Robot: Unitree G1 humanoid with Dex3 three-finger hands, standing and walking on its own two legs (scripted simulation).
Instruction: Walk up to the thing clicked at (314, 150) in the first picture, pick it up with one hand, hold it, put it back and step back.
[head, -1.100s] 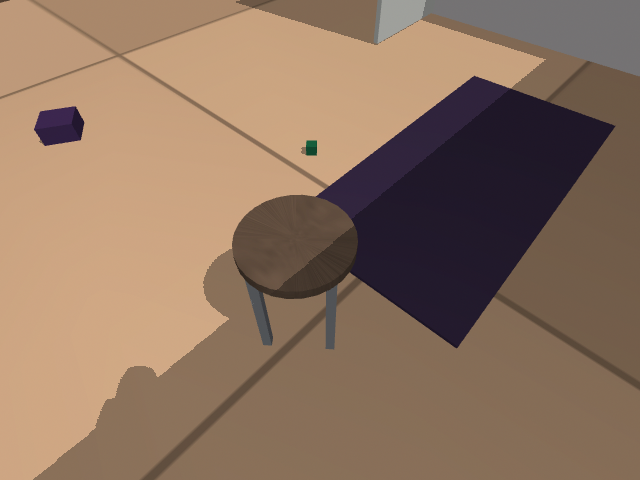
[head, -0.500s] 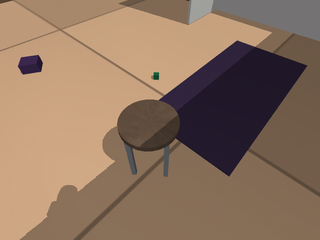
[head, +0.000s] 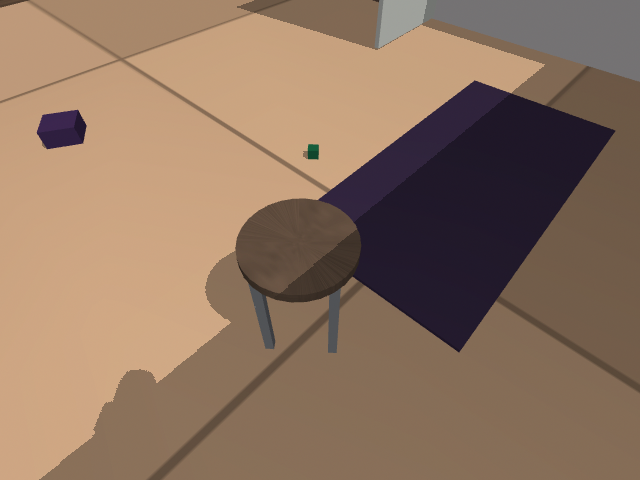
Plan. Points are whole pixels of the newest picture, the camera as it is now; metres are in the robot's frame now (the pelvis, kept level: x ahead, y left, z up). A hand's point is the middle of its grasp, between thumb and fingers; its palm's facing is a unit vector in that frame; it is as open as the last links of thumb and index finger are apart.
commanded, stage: stand
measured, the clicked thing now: (313, 151) +1.71 +0.11 -0.76
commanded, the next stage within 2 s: walk up in 0.02 s
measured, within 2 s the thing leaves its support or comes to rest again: neither
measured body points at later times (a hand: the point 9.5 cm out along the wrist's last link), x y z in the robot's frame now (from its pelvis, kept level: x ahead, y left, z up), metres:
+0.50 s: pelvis -0.02 +0.07 -0.01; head +0.03 +0.07 +0.44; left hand +0.19 +0.33 -0.13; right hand -0.08 -0.26 -0.10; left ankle +0.01 +0.16 -0.75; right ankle -0.07 -0.09 -0.69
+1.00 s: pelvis -0.02 +0.05 -0.04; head +0.00 +0.03 +0.41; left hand +0.27 +0.20 -0.14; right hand -0.20 -0.23 -0.14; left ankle +0.10 +0.12 -0.75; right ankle -0.09 -0.06 -0.75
